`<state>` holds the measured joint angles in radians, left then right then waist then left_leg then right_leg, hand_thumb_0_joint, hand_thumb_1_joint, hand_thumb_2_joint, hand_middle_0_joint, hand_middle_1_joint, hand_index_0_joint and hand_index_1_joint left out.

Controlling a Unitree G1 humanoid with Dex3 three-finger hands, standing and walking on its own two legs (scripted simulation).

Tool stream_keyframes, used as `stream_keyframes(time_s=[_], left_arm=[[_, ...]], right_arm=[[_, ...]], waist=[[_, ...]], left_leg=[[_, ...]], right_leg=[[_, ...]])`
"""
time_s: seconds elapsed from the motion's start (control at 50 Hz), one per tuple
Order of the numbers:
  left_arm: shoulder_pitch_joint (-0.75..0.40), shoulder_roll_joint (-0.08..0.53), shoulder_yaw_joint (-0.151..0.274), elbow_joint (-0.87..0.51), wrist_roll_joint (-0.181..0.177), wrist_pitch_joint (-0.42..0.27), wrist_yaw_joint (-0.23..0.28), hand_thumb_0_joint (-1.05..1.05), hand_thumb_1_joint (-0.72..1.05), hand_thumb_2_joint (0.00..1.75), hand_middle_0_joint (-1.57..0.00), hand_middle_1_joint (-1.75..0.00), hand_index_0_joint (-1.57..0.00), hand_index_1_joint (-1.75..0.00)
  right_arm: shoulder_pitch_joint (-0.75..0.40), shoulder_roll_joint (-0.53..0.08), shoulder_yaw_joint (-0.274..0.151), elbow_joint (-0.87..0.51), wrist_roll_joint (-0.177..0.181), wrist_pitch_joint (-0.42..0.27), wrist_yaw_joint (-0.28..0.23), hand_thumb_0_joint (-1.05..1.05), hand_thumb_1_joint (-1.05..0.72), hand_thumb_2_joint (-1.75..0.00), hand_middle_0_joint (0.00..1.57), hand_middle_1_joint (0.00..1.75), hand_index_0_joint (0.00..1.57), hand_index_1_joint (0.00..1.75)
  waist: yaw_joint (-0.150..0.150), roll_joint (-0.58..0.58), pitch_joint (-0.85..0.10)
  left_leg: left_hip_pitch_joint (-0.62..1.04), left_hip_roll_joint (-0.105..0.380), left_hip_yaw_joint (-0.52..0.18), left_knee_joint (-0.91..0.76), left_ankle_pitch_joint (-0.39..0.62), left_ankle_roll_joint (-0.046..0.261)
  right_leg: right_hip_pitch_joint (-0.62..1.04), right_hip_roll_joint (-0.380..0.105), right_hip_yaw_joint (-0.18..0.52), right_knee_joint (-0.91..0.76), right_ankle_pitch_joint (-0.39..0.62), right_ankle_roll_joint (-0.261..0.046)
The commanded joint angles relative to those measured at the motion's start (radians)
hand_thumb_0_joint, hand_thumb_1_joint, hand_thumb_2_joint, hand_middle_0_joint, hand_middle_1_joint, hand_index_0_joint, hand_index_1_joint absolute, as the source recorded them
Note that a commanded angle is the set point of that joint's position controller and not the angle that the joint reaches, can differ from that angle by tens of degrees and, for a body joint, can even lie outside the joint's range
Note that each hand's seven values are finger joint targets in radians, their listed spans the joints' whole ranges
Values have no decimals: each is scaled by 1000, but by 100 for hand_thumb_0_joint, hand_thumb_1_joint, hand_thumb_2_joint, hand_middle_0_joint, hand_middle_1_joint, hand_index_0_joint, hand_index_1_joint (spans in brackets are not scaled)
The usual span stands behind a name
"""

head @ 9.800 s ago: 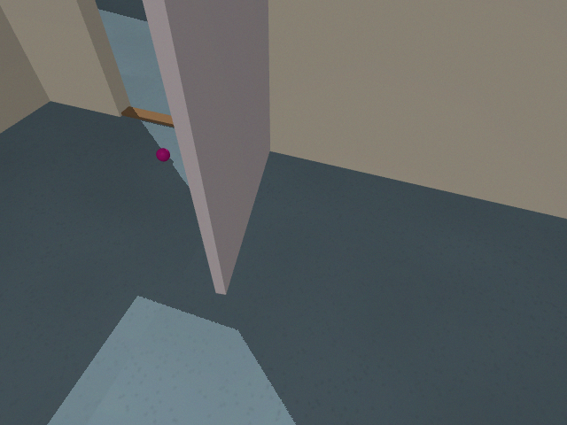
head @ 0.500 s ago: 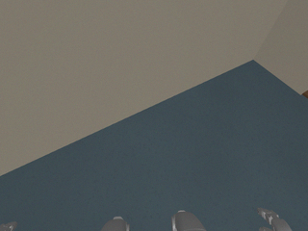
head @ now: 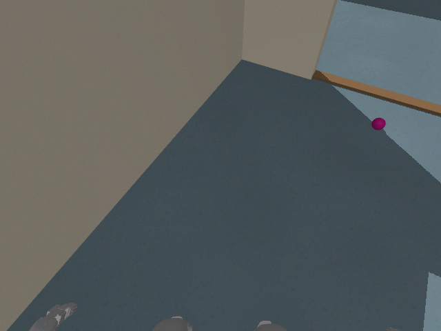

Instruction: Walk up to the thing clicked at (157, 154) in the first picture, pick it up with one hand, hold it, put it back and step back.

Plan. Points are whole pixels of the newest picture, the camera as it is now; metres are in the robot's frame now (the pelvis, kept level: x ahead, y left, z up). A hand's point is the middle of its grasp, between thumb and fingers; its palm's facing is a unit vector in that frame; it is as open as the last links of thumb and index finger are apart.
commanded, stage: walk up
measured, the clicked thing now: (378, 123) +1.31 -0.88 -0.71
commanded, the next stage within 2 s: stand in 1.96 s
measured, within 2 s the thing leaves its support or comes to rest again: neither
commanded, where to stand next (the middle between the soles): +0.13 -0.04 m, yaw -45 degrees
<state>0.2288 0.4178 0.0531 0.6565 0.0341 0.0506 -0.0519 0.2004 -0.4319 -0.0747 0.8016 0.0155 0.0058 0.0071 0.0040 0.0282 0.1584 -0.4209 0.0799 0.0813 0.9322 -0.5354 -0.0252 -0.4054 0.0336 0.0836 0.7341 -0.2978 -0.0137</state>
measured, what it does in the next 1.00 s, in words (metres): steps on the spot, turning right: right foot, then left foot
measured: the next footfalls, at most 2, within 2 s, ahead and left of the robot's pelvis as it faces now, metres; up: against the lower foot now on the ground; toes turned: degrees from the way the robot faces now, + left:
right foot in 0.44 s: +0.02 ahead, -0.17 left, +0.00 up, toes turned -23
left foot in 0.76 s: +0.19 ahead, +0.07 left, +0.00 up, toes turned -41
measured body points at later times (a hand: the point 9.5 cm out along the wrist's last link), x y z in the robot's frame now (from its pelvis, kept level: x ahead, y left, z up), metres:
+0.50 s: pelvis +0.00 -0.02 +0.00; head +0.02 -0.05 +0.45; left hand +0.22 +0.25 -0.09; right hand -0.09 -0.37 -0.11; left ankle +0.03 +0.12 -0.69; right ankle -0.02 -0.15 -0.71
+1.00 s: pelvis +0.04 +0.00 -0.01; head +0.08 -0.03 +0.44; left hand +0.32 +0.20 -0.11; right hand -0.09 -0.30 -0.12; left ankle +0.15 +0.08 -0.71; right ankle -0.02 -0.10 -0.69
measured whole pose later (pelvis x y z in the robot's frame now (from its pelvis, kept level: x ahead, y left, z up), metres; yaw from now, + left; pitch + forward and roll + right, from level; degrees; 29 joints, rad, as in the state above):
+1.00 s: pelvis +0.04 +0.00 -0.01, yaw -38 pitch -2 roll -1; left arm 0.20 0.43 0.05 0.82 0.00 -0.02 0.01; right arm 0.22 -0.40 -0.05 0.79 -0.03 0.00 0.02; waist -0.03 0.02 0.16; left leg -0.44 0.12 0.11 0.83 -0.36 0.00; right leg -0.46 0.02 0.01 0.98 -0.51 -0.02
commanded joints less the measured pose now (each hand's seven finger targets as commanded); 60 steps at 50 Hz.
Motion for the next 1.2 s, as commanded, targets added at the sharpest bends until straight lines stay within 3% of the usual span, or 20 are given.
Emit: stream_keyframes(time_s=[0.0, 0.06, 0.08, 0.1, 0.2, 0.32, 0.4, 0.44, 0.52, 0.62, 0.72, 0.76, 0.78, 0.8, 0.86, 1.0, 1.02, 1.04, 1.06, 1.18], left_arm=[[-47, 256, 83, -115, 9, -25, 18, 0, 90, 90, -20, -30, -20, -30], [-79, 213, 66, -93, -12, -14, 12, 0, 90, 90, -20, -30, -20, -30], [-74, 136, 48, -98, -14, -14, 12, 0, 90, 90, -20, -30, -20, -30], [-59, 218, 64, -84, 7, -17, 24, 0, 90, 90, -20, -30, -20, -30], [21, 225, 91, 26, -18, -25, -29, 0, 90, 90, -20, -30, -20, -30], [-48, 181, 73, 47, -23, -58, -32, 0, 90, 90, -20, -30, -20, -30], [169, 246, 107, 142, -7, -94, 17, 0, 90, 90, -20, -30, -20, -30], [222, 392, 132, 109, -4, -111, 48, 0, 90, 90, -20, -30, -20, -30], [91, 304, 94, 90, -29, -112, 78, 0, 90, 90, -20, -30, -20, -30], [54, 287, 69, 69, -24, -121, 90, 0, 90, 90, -20, -30, -20, -30], [-11, 256, 46, 40, -29, -97, 102, 0, 90, 90, -20, -30, -20, -30], [50, 155, 21, 31, -42, -89, 107, 0, 90, 90, -20, -30, -20, -30], [60, 212, 34, 42, -38, -88, 123, 0, 90, 90, -20, -30, -20, -30], [56, 245, 39, 66, -29, -91, 127, 0, 90, 90, -20, -30, -20, -30], [81, 230, 54, 119, -39, -88, 98, 0, 90, 90, -20, -30, -20, -30], [122, 179, 73, 160, -12, -98, 74, 0, 90, 90, -20, -30, -20, -30], [134, 207, 87, 166, -2, -104, 82, 0, 90, 90, -20, -30, -20, -30], [96, 290, 107, 133, 12, -115, 88, 0, 90, 90, -20, -30, -20, -30], [41, 337, 102, 114, 5, -112, 90, 0, 90, 90, -20, -30, -20, -30], [-26, 232, 52, 128, -15, -111, 86, 0, 90, 90, -20, -30, -20, -30]], right_arm=[[113, -201, -57, -54, -10, -42, -29, 0, -90, -90, 20, 30, 20, 30], [172, -191, -61, -77, -17, -63, -33, 0, -90, -90, 20, 30, 20, 30], [212, -305, -95, -80, -40, -72, -43, 0, -90, -90, 20, 30, 20, 30], [138, -377, -112, -107, -30, -76, -41, 0, -90, -90, 20, 30, 20, 30], [18, -283, -78, -108, -32, -94, -24, 0, -90, -90, 20, 30, 20, 30], [86, -297, -78, -112, -50, -73, 8, 0, -90, -90, 20, 30, 20, 30], [94, -214, -41, -129, -37, -38, 20, 0, -90, -90, 20, 30, 20, 30], [2, -164, -15, -196, -22, -40, 15, 0, -90, -90, 20, 30, 20, 30], [74, -221, -32, -95, -22, -47, 8, 0, -90, -90, 20, 30, 20, 30], [85, -189, -42, -81, -31, -18, 6, 0, -90, -90, 20, 30, 20, 30], [130, -179, -63, -66, -31, -25, 2, 0, -90, -90, 20, 30, 20, 30], [141, -276, -86, -82, -55, -38, -5, 0, -90, -90, 20, 30, 20, 30], [108, -326, -98, -89, -28, -39, -1, 0, -90, -90, 20, 30, 20, 30], [74, -314, -102, -87, -32, -37, 0, 0, -90, -90, 20, 30, 20, 30], [-5, -270, -74, -91, -38, -38, -11, 0, -90, -90, 20, 30, 20, 30], [-17, -232, -45, -90, -39, -16, 1, 0, -90, -90, 20, 30, 20, 30], [10, -178, -27, -84, -38, -14, 0, 0, -90, -90, 20, 30, 20, 30], [19, -100, -2, -102, -27, -14, 1, 0, -90, -90, 20, 30, 20, 30], [-77, -166, -22, -103, -26, -10, -22, 0, -90, -90, 20, 30, 20, 30], [31, -168, -17, 26, -21, -41, -19, 0, -90, -90, 20, 30, 20, 30]], waist=[[-13, -203, -209], [-83, -97, -206], [-98, 172, -192], [-73, 153, -139], [-11, 177, -58], [-69, 199, -116], [47, -55, -221], [99, -303, -156], [6, -149, -141], [-24, -186, -114], [-80, -152, -171], [-71, 147, -197], [-64, 183, -231], [-48, 114, -203], [-13, 152, -140], [25, 112, -207], [37, 15, -216], [25, -234, -187], [42, -204, -174], [-23, -174, -197]], left_leg=[[34, -70, -16, -81, 67, 16], [362, -39, -163, -465, 100, 89], [419, 268, -529, -632, -56, 151], [271, 509, -683, -725, -122, 233], [127, 264, -195, -667, 29, 170], [186, 217, -31, -569, 23, 171], [-5, 151, 98, -118, 137, 121], [-384, -24, -24, 204, -51, 27], [-231, 63, -112, 100, 59, 41], [-43, 20, -72, 57, 164, 57], [217, -59, -47, -192, 262, 87], [275, 222, -456, -477, 250, 175], [254, 405, -626, -525, 363, 313], [209, 401, -637, -523, 367, 337], [93, 250, -326, -460, 302, 255], [26, 207, -157, -258, 331, 183], [-63, 173, -113, -123, 305, 140], [-265, 46, -25, 65, 171, 46], [-194, 26, -95, 96, -71, 47], [13, -11, -53, -92, 102, 50]], right_leg=[[57, -141, 318, -250, 181, -191], [-224, -47, 238, -62, 36, -93], [-375, 85, 93, 194, -136, -17], [-383, -15, 77, 322, -187, 16], [-183, -72, -7, 258, -17, 22], [-49, -43, -157, 4, -86, 13], [368, 0, -142, -237, -74, -29], [394, -372, 659, -441, -202, -256], [263, -266, 352, -280, 91, -213], [0, -235, 280, -191, 456, -198], [-165, -144, 205, 1, 343, -129], [-267, 52, 43, 337, 44, -13], [-257, 59, 27, 467, -296, 8], [-247, 28, 49, 532, -312, 9], [-169, -31, -13, 461, -209, -5], [167, 26, -136, -101, -56, -17], [264, -7, -27, -192, -69, -36], [311, -235, 417, -292, -47, -126], [132, -373, 568, -289, 55, -280], [107, -188, 245, -133, 425, -173]])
